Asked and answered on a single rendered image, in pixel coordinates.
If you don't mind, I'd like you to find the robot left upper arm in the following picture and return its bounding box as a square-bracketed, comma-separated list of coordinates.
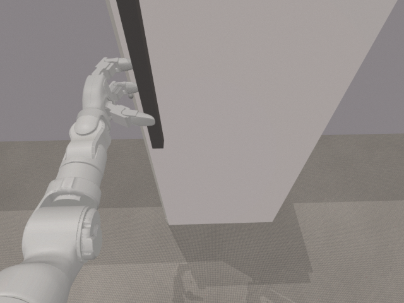
[0, 206, 102, 303]

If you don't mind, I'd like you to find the fridge door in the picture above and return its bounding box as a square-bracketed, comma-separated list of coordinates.
[109, 0, 397, 225]

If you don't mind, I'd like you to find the left robot hand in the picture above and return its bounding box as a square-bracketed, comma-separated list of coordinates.
[82, 57, 155, 128]

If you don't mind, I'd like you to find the robot left forearm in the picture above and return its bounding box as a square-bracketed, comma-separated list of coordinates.
[22, 108, 111, 259]

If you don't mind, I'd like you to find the handle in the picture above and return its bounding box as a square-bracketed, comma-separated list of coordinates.
[116, 0, 164, 149]

